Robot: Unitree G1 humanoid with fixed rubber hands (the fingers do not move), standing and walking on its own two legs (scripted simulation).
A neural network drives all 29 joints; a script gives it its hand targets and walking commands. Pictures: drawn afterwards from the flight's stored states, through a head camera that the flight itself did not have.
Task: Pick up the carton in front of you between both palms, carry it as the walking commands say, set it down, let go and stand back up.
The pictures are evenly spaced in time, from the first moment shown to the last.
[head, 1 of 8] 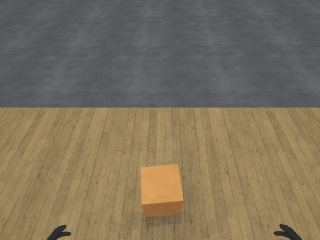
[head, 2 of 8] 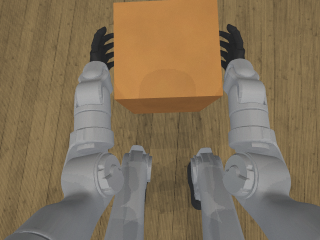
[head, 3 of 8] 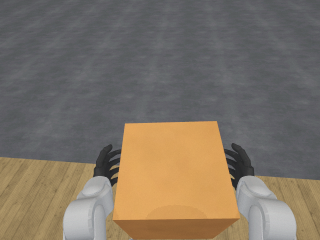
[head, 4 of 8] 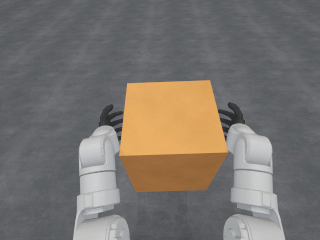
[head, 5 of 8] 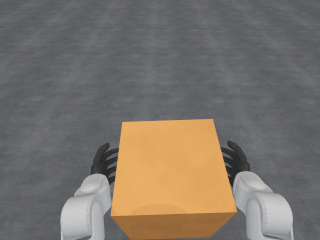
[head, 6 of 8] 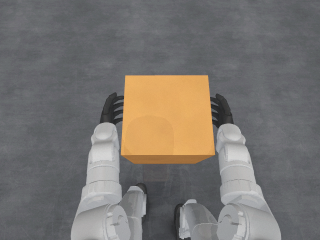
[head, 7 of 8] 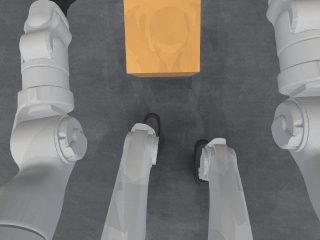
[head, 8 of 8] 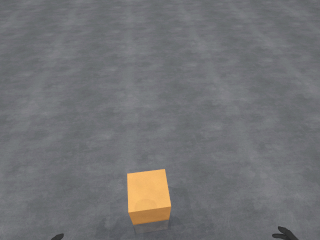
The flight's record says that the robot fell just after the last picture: no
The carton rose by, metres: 0.70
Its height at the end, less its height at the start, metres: -0.05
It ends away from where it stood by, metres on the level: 2.93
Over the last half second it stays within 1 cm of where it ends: yes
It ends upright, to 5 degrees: yes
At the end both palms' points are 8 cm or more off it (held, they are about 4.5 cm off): yes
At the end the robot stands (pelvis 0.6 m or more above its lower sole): yes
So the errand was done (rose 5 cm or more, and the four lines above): yes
